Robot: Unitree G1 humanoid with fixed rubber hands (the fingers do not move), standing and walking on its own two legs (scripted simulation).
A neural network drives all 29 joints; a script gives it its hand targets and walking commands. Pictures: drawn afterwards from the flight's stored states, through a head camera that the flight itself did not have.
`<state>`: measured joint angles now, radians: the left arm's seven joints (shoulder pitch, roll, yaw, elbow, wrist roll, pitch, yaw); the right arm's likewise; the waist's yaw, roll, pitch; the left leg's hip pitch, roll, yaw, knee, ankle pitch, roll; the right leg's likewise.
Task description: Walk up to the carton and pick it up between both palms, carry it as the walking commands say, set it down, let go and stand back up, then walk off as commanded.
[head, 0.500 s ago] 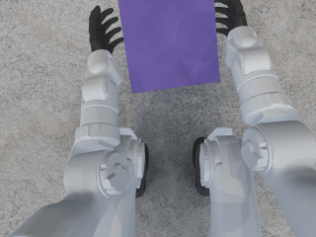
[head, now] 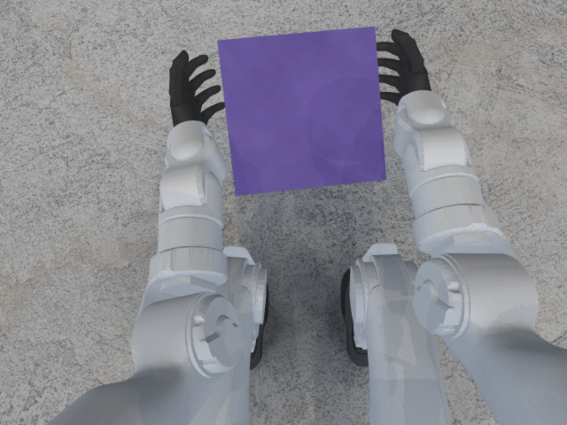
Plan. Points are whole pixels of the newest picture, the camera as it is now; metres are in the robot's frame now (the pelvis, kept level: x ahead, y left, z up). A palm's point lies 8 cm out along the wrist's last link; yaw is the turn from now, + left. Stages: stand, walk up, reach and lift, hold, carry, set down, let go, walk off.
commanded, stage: reach and lift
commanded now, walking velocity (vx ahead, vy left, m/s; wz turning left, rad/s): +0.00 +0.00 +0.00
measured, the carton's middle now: (298, 122) +0.50 -0.01 -0.17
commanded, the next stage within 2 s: none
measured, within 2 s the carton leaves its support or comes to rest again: neither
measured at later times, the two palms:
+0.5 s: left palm (165, 112) +0.47 +0.13 +0.00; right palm (434, 77) +0.50 -0.15 -0.02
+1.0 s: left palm (125, 101) +0.45 +0.13 +0.07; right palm (469, 52) +0.48 -0.15 +0.06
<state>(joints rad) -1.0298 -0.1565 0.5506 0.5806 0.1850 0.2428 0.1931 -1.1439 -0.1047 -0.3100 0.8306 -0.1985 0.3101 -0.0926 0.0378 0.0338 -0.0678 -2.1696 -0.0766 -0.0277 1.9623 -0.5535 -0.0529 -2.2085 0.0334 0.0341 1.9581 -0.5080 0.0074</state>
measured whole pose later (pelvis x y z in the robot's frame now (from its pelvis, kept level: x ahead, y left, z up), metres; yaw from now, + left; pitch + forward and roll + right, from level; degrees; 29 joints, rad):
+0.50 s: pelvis +0.01 +0.00 +0.06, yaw -1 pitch +43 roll +2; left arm -0.93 -0.19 0.56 0.55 0.23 0.28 0.16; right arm -1.05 -0.05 -0.35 0.79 -0.25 0.34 -0.08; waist 0.05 0.03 -0.17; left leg -2.00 -0.06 -0.03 1.79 -0.54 -0.05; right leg -2.04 0.04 0.04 1.78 -0.49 0.01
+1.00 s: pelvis +0.02 -0.01 +0.12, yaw -1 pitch +40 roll +2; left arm -0.82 -0.22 0.56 0.53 0.26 0.30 0.14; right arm -0.94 0.01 -0.37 0.76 -0.28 0.34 -0.08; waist 0.06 0.02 -0.21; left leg -1.78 -0.06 -0.05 1.58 -0.51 -0.05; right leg -1.82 0.05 0.03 1.58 -0.46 0.00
